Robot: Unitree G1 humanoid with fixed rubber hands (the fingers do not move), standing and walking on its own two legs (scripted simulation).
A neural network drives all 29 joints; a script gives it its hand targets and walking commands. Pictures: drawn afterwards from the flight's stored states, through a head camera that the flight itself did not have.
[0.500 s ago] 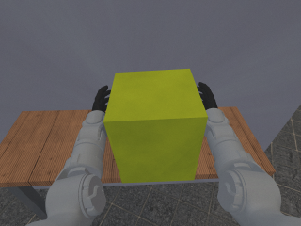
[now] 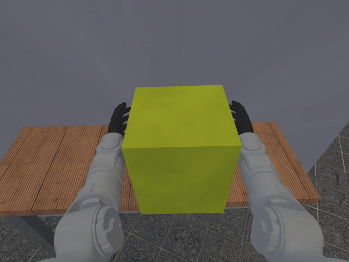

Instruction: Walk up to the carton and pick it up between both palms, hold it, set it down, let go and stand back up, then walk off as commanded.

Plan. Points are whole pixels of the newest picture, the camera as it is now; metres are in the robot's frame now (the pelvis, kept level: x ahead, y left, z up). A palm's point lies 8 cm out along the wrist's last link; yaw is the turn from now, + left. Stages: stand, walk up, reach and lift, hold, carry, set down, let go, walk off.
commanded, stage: set down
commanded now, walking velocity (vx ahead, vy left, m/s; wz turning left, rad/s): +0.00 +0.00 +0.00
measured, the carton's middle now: (180, 151) +0.39 +0.00 +0.07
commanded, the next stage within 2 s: none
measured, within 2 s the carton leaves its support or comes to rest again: neither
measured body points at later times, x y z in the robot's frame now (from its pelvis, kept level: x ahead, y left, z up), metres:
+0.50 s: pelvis +0.00 +0.00 +0.00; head +0.00 +0.01 +0.45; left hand +0.42 +0.15 +0.11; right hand +0.42 -0.16 +0.11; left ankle -0.02 +0.12 -0.75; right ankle -0.02 -0.12 -0.75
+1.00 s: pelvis +0.00 +0.00 +0.00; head +0.03 +0.01 +0.45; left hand +0.43 +0.16 +0.08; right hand +0.42 -0.15 +0.07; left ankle -0.02 +0.12 -0.75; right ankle -0.02 -0.12 -0.75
